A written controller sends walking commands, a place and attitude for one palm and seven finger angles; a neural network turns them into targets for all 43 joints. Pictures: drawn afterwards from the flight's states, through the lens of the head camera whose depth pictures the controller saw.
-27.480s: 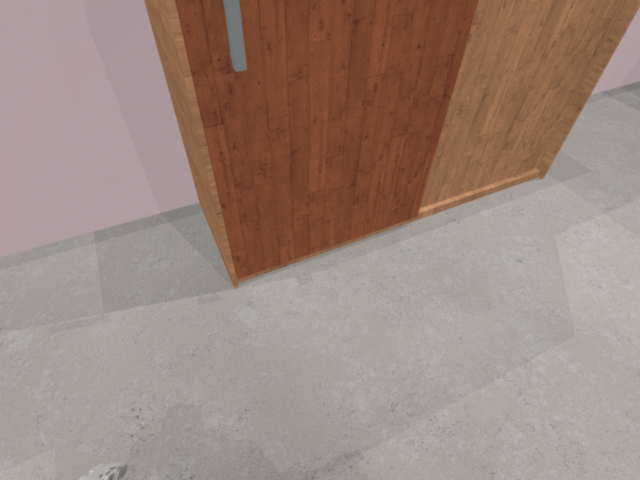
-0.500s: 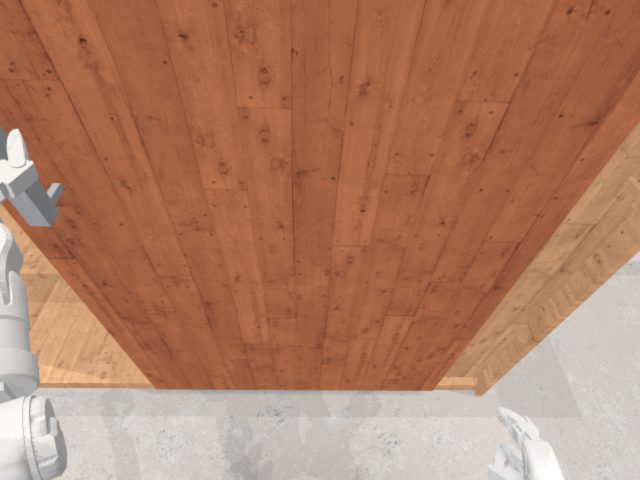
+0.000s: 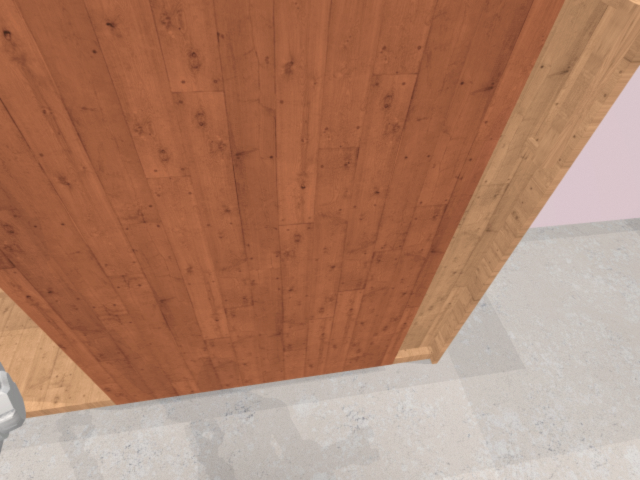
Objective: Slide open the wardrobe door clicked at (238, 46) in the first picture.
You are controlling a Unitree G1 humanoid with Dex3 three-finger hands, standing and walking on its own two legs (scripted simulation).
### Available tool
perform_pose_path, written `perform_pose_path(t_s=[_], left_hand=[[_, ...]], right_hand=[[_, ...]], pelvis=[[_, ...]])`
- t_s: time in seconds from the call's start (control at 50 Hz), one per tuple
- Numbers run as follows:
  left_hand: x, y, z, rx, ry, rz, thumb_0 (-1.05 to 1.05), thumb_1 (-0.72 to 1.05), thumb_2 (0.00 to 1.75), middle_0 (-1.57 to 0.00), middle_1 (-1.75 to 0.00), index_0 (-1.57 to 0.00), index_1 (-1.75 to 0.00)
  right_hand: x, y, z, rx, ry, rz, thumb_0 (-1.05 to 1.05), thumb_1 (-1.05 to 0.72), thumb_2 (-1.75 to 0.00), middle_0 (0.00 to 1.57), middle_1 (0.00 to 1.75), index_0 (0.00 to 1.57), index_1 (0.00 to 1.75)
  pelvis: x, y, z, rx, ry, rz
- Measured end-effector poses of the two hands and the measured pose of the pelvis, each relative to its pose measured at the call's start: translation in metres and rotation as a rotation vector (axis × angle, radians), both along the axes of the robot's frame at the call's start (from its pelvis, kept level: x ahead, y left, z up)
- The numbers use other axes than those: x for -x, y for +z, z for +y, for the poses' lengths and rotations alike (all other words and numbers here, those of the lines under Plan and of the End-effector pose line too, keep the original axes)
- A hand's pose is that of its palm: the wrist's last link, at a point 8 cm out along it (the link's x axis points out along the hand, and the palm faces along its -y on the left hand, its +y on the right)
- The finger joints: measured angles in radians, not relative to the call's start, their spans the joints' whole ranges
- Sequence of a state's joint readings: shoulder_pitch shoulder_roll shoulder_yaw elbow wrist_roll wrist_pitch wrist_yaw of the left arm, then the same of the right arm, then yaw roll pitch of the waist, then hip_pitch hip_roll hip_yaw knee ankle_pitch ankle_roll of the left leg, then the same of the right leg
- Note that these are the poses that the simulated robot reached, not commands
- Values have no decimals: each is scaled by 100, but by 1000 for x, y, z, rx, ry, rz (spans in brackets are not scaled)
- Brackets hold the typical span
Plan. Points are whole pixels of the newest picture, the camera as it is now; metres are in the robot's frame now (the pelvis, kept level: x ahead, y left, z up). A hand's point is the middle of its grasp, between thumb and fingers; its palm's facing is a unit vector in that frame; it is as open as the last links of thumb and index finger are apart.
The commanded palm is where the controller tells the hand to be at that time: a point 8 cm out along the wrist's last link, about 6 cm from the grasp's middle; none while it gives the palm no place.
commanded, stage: stop walking and hold the door there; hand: left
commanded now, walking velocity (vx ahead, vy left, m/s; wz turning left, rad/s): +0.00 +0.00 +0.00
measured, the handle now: out of the picture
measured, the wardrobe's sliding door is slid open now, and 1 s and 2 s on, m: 0.66 0.66 0.66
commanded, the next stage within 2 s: loosen the grip on the handle in 1.90 s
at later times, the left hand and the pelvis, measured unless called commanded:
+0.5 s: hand out of the picture +0.41 +0.40 +0.20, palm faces +0.60 -0.77 -0.20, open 7.3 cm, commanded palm +0.36 +0.43 +0.18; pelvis +0.02 +0.04 -0.01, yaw +2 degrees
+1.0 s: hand out of the picture +0.41 +0.41 +0.19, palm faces +0.35 -0.91 -0.21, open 6.6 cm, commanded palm +0.38 +0.45 +0.18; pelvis -0.02 +0.17 -0.02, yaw +5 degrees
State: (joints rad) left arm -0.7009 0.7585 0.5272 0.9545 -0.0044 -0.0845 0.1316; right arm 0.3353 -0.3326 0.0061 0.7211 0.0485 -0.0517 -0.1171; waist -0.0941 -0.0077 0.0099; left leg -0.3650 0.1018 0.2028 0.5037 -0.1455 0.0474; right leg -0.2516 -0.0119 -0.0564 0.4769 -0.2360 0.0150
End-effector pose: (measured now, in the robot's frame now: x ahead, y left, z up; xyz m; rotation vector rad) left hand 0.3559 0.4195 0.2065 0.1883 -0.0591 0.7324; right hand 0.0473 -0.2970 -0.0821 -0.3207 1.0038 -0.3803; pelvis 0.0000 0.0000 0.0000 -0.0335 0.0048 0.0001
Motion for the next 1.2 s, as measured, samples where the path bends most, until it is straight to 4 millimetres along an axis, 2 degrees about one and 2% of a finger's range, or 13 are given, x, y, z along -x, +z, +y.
perform_pose_path(t_s=[0.1, 0.2, 0.34, 0.46, 0.56, 0.64, 0.76, 0.82, 0.86, 0.96, 1.04, 1.14, 1.2], left_hand=[[0, 1, -1, 7, 5, 6, -5, 68, 76, -28, -124, -12, -122], [0, 1, -1, 7, 11, 11, -5, 68, 78, -29, -124, -12, -123], [0, 1, 0, -10, 8, 13, -6, 66, 80, -31, -124, -12, -124], [0, -1, 9, -47, -56, 1, -8, 60, 82, -37, -129, -16, -128], [0, -2, 19, -103, -127, -19, -12, 55, 81, -42, -135, -21, -129], [0, -3, 19, -111, -147, -17, -12, 58, 77, -40, -136, -17, -127], [1, -3, 21, -98, -192, -19, -11, 62, 73, -37, -137, -15, -128], [0, -6, 24, -128, -221, -48, -13, 62, 72, -38, -137, -13, -126], [-3, -9, 26, -155, -254, -52, -15, 62, 73, -39, -138, -13, -126], [-16, -11, 33, -178, -372, -118, -13, 63, 77, -43, -139, -25, -132], [-18, -15, 40, -177, -445, -206, -18, 58, 76, -45, -142, -29, -136], [-18, -17, 38, -130, -480, -236, -15, 64, 79, -45, -142, -24, -137], [-16, -16, 36, -133, -465, -212, -14, 66, 79, -45, -141, -22, -137]], right_hand=[[6, -4, 1, -12, 2, 23, 1, -90, -90, 20, 30, 20, 30], [-2, -11, 8, -48, 18, 38, 1, -90, -90, 20, 30, 20, 30], [-32, -18, 14, -67, 50, 16, 1, -90, -90, 20, 30, 20, 30], [-64, -22, 29, -37, 74, -21, 1, -90, -90, 20, 30, 20, 30], [-87, -15, 64, -45, 104, -91, 1, -90, -90, 20, 30, 20, 30], [-93, -10, 102, -103, 161, -136, 1, -90, -90, 20, 30, 20, 30], [-88, -17, 149, -182, 225, -125, 0, -90, -90, 20, 30, 20, 30], [-85, -32, 164, -205, 286, -115, 0, -90, -90, 20, 30, 20, 30], [-79, -39, 171, -204, 276, -76, 0, -90, -90, 20, 30, 20, 30], [-61, -40, 197, -176, 228, 24, 1, -90, -90, 20, 30, 20, 30], [-65, -59, 223, -125, 200, 3, 1, -90, -90, 20, 30, 20, 30], [-75, -63, 277, -234, 237, -22, 1, -90, -90, 20, 30, 20, 30], [-85, -71, 300, -309, 284, -66, 1, -90, -90, 20, 30, 20, 30]], pelvis=[[-1, 1, -1, -4, 5, 6], [-7, 2, -4, -3, 4, 9], [-16, -2, 2, 0, 19, 8], [-19, -8, 31, -4, 39, -10], [-11, -10, 57, -13, 29, -13], [3, -3, 71, 13, 26, -2], [17, -1, 90, 11, 28, 29], [24, -14, 101, -32, 10, 36], [25, -14, 116, -28, -2, 17], [18, -9, 151, -92, 71, 9], [19, -30, 187, -51, 88, -17], [28, -29, 189, -66, 99, -24], [31, -33, 188, -62, 84, -27]])
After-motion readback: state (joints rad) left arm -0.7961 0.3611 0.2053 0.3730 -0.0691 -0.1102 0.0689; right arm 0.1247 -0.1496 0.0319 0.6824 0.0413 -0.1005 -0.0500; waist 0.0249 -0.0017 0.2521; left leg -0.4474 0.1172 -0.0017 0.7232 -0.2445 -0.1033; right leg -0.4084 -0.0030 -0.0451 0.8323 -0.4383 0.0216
